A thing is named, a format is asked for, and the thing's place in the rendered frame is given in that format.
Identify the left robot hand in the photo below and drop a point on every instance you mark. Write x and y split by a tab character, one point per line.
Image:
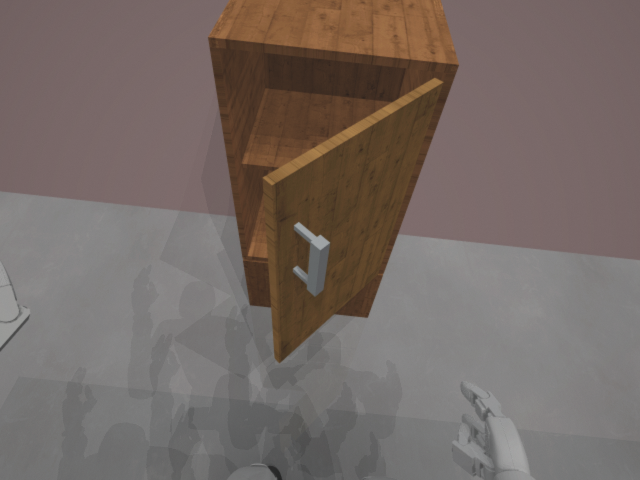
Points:
12	315

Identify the right robot hand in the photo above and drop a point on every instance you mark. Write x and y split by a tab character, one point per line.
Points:
498	445

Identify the cupboard door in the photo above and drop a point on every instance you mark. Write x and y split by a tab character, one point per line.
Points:
349	189

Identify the left robot shin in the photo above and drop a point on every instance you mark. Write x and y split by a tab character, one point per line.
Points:
261	465

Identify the handle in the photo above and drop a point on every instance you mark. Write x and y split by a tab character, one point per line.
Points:
318	258

